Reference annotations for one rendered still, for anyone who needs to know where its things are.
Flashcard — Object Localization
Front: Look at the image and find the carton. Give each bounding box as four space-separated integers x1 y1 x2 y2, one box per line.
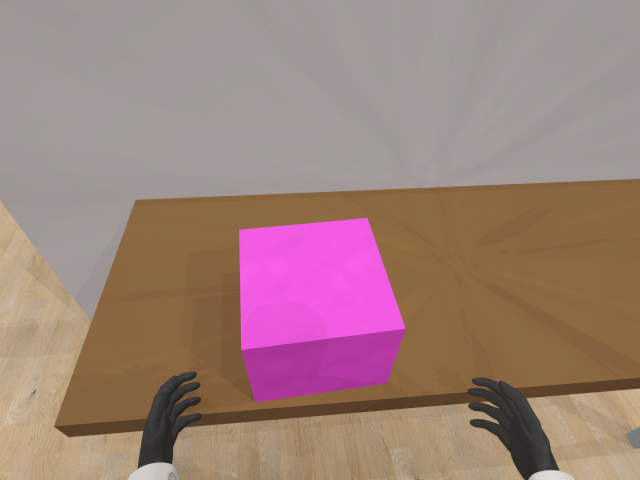
239 218 406 402

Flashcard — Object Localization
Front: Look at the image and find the right robot hand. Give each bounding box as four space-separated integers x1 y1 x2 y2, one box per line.
468 377 560 480

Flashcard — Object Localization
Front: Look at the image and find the table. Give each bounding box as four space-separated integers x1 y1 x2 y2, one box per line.
54 179 640 449

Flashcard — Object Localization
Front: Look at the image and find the left robot hand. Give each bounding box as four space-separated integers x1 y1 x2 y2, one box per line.
138 372 202 468

